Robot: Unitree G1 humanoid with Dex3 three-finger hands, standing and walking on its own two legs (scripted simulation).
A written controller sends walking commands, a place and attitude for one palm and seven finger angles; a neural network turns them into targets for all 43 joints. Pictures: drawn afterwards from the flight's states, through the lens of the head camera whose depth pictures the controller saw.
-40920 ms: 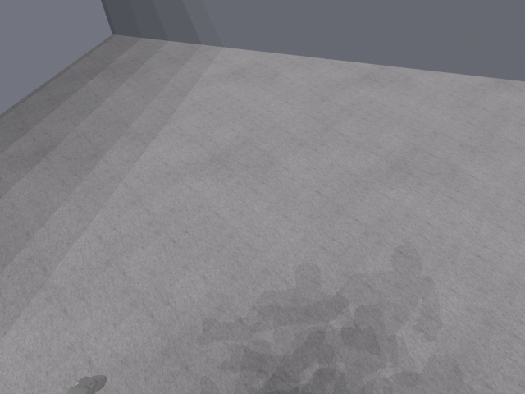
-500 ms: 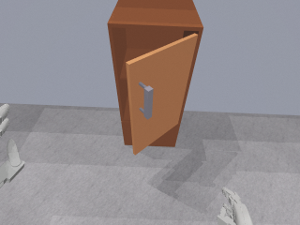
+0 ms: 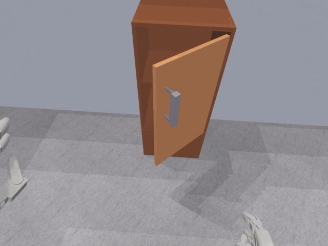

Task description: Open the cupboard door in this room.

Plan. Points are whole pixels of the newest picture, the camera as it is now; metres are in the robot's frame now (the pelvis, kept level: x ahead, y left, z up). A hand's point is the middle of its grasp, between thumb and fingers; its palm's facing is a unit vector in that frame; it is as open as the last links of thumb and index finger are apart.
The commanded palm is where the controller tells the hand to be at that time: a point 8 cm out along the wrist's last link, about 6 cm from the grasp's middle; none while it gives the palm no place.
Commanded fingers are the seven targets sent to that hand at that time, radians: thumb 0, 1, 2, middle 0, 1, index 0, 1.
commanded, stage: let the arm hang, fingers relaxed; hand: left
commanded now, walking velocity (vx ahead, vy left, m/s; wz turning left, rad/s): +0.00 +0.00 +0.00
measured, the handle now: (170, 107) +0.58 +0.02 -0.03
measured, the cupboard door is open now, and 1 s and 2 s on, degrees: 43 43 43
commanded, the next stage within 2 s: look to check the result in 1.12 s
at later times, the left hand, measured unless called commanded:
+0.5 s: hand out of the picture -0.08 +0.14 -0.18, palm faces +0.08 -0.99 -0.15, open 7.2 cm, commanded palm none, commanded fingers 0.00 0.90 0.90 -0.20 -0.30 -0.20 -0.30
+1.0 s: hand out of the picture -0.01 +0.11 -0.18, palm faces +0.10 -0.98 -0.14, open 7.4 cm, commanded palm none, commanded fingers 0.00 0.90 0.90 -0.20 -0.30 -0.20 -0.30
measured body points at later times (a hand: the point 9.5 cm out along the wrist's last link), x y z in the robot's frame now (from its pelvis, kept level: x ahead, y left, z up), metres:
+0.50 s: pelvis +0.00 -0.02 +0.00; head +0.03 +0.00 +0.44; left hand -0.08 +0.19 -0.17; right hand -0.01 -0.26 -0.16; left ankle +0.07 +0.08 -0.74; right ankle -0.04 -0.10 -0.74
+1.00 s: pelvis +0.01 -0.04 -0.01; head +0.01 -0.04 +0.44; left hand -0.01 +0.16 -0.17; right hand +0.00 -0.23 -0.17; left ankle +0.07 +0.08 -0.74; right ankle -0.04 -0.10 -0.74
